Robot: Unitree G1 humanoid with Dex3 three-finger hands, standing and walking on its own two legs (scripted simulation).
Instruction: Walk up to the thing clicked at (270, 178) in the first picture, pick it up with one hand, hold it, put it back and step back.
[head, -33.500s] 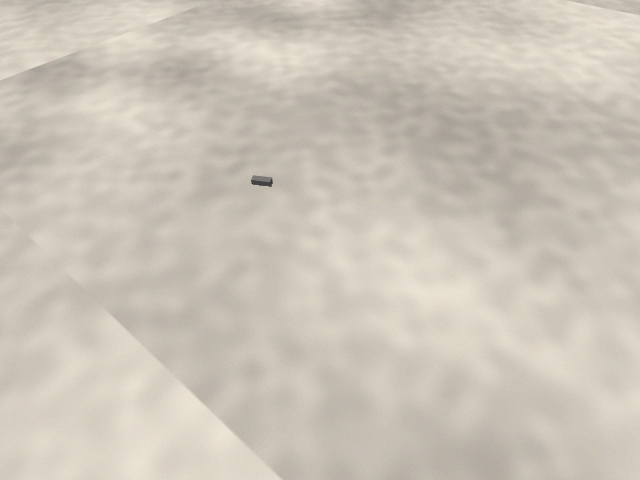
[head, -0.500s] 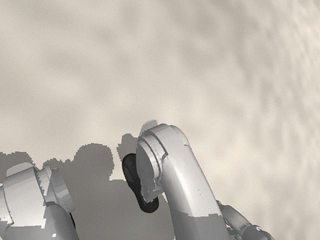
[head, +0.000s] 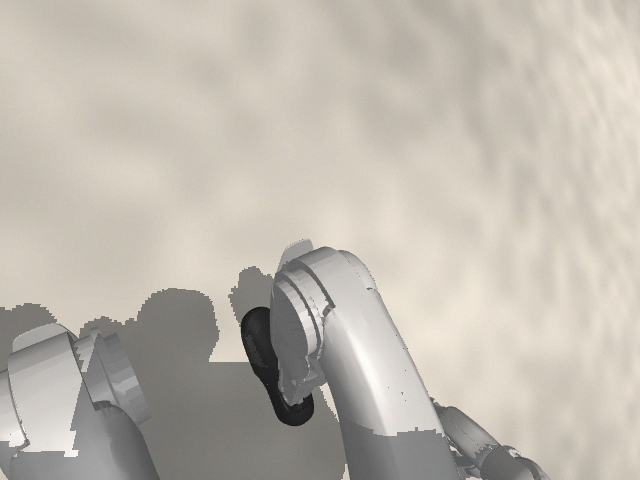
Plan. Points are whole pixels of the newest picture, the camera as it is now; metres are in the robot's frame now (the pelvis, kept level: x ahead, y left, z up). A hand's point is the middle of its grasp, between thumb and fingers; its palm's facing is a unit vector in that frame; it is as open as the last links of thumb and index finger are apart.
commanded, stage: open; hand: left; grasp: from above
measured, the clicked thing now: out of the picture +0.45 +0.36 -0.29
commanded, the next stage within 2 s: withdraw in 0.36 s
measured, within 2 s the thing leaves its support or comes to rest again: neither
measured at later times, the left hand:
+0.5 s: hand out of the picture +0.44 +0.34 -0.25, palm faces -0.47 -0.13 -0.88, open 12.0 cm
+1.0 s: hand out of the picture +0.44 +0.39 -0.10, palm faces -0.47 -0.10 -0.88, open 12.4 cm
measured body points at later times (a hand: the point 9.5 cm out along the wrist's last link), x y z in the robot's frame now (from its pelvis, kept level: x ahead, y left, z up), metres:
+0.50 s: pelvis +0.00 +0.00 +0.00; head +0.28 +0.14 +0.32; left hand +0.46 +0.35 -0.20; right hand +0.05 -0.26 -0.04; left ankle +0.06 +0.12 -0.27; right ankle +0.13 -0.12 -0.27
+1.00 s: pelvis +0.00 +0.00 +0.04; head +0.23 +0.10 +0.41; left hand +0.46 +0.39 -0.05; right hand +0.12 -0.26 -0.06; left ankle +0.06 +0.12 -0.27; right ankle +0.13 -0.12 -0.27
